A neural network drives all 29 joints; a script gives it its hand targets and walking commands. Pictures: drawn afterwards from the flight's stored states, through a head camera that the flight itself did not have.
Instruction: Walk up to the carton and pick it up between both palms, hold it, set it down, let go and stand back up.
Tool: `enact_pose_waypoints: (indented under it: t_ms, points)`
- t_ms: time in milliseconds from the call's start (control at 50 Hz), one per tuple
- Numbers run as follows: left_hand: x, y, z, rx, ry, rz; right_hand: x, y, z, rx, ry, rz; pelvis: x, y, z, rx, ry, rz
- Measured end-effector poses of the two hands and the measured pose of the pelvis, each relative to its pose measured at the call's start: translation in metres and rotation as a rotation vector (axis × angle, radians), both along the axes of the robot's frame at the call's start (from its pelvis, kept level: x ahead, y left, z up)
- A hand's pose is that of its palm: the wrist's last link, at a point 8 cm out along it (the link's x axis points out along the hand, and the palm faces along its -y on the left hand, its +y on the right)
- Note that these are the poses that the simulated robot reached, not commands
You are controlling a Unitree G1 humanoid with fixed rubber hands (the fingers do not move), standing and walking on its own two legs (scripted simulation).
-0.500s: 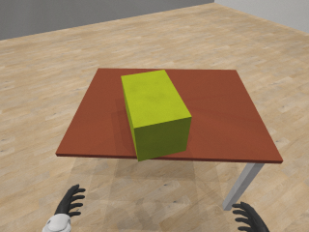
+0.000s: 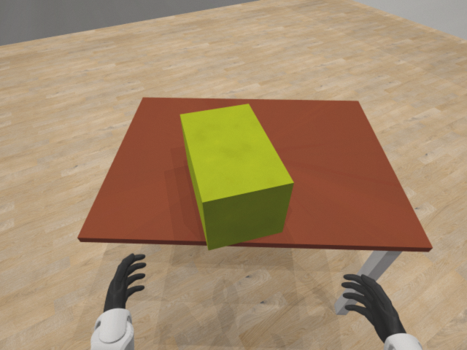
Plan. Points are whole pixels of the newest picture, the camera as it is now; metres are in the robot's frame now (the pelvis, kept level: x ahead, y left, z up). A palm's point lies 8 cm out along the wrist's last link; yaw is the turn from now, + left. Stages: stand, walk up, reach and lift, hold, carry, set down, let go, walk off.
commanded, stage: reach and lift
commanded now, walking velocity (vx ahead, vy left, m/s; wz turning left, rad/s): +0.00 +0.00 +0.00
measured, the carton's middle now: (229, 171) +0.54 +0.03 -0.06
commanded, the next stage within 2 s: none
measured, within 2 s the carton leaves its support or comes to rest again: neither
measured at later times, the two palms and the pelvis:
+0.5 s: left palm (131, 305) +0.19 +0.18 -0.02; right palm (376, 300) +0.21 -0.24 -0.02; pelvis -0.01 -0.02 +0.00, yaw -1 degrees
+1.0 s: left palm (141, 266) +0.25 +0.17 -0.01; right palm (355, 248) +0.29 -0.22 +0.00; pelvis +0.01 -0.01 +0.00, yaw -1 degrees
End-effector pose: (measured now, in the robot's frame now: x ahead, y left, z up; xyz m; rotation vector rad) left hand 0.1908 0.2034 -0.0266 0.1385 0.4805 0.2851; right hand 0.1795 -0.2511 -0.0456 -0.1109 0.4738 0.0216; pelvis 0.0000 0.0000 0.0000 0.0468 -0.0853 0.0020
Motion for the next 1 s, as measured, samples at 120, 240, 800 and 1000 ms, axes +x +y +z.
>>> enact_pose_waypoints:
  t_ms: [120,240,800,1000]
  points:
    - [0.004,-0.011,0.004,-0.013,-0.056,-0.001,0.011,0.002,0.008,0.032,-0.084,0.018,0.006,-0.006,0.001,0.000,0.015,-0.004]
    - [-0.007,-0.021,0.003,-0.018,-0.081,0.004,0.012,0.007,0.014,0.063,-0.147,0.047,0.005,-0.014,0.000,0.002,0.015,-0.008]
    - [0.052,-0.028,0.022,-0.018,-0.121,-0.015,0.100,0.031,0.051,0.087,-0.237,0.101,0.005,-0.011,0.001,-0.004,0.104,-0.023]
    - [0.057,-0.030,0.020,-0.022,-0.108,0.001,0.115,0.034,0.045,0.100,-0.219,0.086,0.012,-0.014,0.002,0.000,0.120,-0.025]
